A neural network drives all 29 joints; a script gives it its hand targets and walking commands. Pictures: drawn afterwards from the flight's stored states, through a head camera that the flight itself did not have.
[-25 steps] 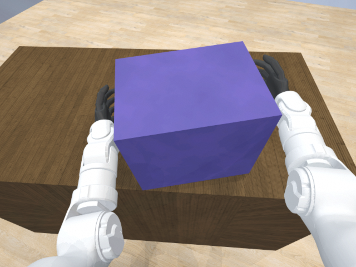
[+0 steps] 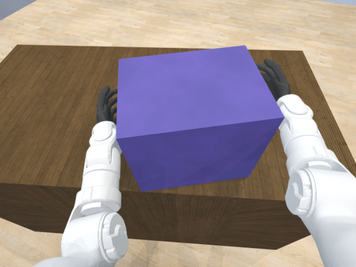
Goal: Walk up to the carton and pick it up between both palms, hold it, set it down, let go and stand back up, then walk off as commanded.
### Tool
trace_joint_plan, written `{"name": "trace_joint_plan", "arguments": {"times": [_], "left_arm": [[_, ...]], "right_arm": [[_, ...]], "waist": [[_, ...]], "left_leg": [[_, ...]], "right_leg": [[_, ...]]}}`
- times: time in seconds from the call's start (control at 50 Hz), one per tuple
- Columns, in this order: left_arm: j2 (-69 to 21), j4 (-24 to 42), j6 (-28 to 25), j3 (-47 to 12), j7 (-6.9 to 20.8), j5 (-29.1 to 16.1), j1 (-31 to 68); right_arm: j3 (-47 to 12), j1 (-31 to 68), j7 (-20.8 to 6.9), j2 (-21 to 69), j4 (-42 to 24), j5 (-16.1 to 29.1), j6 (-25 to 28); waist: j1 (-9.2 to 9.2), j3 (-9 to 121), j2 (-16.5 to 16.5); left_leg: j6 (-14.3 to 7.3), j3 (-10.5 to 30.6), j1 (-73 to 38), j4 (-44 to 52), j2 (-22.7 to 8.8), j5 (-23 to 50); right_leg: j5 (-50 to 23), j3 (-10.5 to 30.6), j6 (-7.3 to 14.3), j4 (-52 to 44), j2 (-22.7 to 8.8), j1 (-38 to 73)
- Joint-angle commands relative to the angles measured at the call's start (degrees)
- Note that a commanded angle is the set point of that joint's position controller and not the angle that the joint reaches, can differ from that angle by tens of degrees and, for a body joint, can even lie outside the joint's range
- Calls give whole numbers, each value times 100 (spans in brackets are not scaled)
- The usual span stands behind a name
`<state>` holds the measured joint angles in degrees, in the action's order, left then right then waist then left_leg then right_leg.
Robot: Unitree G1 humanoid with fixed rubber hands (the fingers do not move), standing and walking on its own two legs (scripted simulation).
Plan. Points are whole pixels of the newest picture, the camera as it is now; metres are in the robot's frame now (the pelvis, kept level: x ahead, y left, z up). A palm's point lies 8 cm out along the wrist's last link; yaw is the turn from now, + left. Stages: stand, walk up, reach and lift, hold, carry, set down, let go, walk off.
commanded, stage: set down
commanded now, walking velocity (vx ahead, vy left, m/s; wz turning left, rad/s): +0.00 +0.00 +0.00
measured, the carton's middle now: (189, 123) +0.43 +0.00 +0.06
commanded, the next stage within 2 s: none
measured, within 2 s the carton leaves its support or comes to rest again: neither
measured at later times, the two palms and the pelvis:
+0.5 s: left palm (108, 122) +0.40 +0.18 +0.09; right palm (277, 95) +0.46 -0.20 +0.13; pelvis +0.00 +0.00 +0.00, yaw +0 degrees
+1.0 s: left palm (110, 129) +0.39 +0.19 +0.07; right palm (275, 100) +0.46 -0.20 +0.11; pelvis -0.01 +0.00 +0.00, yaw +0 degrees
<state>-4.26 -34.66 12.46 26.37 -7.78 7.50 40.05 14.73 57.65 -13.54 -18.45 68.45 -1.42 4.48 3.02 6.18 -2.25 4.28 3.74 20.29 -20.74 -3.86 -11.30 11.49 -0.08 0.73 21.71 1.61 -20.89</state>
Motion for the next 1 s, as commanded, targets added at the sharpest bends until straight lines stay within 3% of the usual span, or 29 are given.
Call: {"name": "trace_joint_plan", "arguments": {"times": [0.0,0.04,0.1,0.26,0.32,0.46,0.54,0.58,0.62,0.72,0.82,0.84,0.88,0.94,0.96,0.98], "left_arm": [[-2140,-139,-169,-1035,466,851,2241],[-2094,-87,-166,-989,471,847,2199],[-2169,-110,-184,-1033,488,868,2215],[-2107,-163,-179,-845,550,934,2048],[-2220,-117,-179,-898,576,937,2048],[-2180,-22,-251,-831,564,964,1856],[-1769,-64,-292,-791,447,913,1894],[-1356,-15,-346,-700,306,852,1834],[-741,25,-448,-786,101,660,1776],[-211,34,-509,-1397,-395,81,1993],[53,-477,-514,-1635,-536,-335,2055],[171,-573,-525,-1628,-525,-475,2013],[332,-720,-646,-1719,-536,-688,2073],[758,-553,-880,-1809,-635,-885,2277],[634,-403,-1006,-1820,-673,-898,2373],[828,-583,-1041,-1838,-689,-1003,2406]], "right_arm": [[-591,1951,-667,2324,-307,-589,211],[-585,1892,-669,2302,-376,-628,217],[-513,1870,-668,2378,-375,-673,202],[-596,1750,-687,2390,-371,-734,173],[-644,1732,-675,2547,-460,-703,156],[-656,1619,-653,2442,-493,-686,200],[-556,1613,-550,1837,-394,-628,183],[-454,1547,-422,1341,-435,-516,211],[-497,1578,-261,542,-270,-283,266],[-1151,2086,33,-405,126,720,271],[-1779,2296,129,-807,547,1560,235],[-1890,2323,142,-946,480,1680,247],[-1997,2457,175,-1109,380,1889,305],[-2034,2565,219,-1769,435,2135,512],[-2030,2746,202,-1687,253,2175,593],[-2102,2726,203,-1951,352,2272,609]], "waist": [[691,2130,896],[720,2178,929],[607,2076,886],[683,1891,1051],[613,1813,1035],[651,1858,999],[619,1750,981],[619,1768,1003],[575,1898,956],[768,2334,608],[877,2352,531],[910,2388,748],[920,2527,770],[924,3255,606],[1007,3400,569],[987,3474,636]], "left_leg": [[-344,-935,-535,369,260,1994],[-374,-963,-529,359,271,1952],[-356,-924,-498,385,259,1859],[-453,-945,-369,450,285,1693],[-453,-931,-283,435,310,1656],[-462,-922,-356,365,300,1869],[-465,-959,-227,377,286,1738],[-441,-895,-421,322,276,2019],[-385,-884,-438,245,249,2191],[-272,-875,-478,111,199,2551],[-221,-926,-142,62,214,2299],[-242,-928,-44,82,215,2215],[-226,-919,138,46,212,2097],[-97,-932,63,-107,211,2337],[-69,-911,155,-180,200,2400],[-50,-929,119,-238,203,2494]], "right_leg": [[-3085,-447,-270,-80,100,1250],[-3024,-433,-248,-107,116,1241],[-2937,-430,-241,-124,109,1175],[-2942,-386,-298,-119,71,1303],[-3107,-362,-321,-74,53,1414],[-3207,-350,-315,-45,64,1326],[-2935,-342,-296,-73,105,1285],[-2988,-352,-296,-73,141,1202],[-3085,-391,-263,-47,179,1101],[-3196,-345,-116,-55,335,793],[-3232,-248,-35,-29,413,765],[-3298,-209,-78,-22,424,851],[-3300,-179,-74,28,407,831],[-3344,-253,0,146,506,782],[-3411,-274,9,224,507,782],[-3481,-263,18,237,529,769]]}}
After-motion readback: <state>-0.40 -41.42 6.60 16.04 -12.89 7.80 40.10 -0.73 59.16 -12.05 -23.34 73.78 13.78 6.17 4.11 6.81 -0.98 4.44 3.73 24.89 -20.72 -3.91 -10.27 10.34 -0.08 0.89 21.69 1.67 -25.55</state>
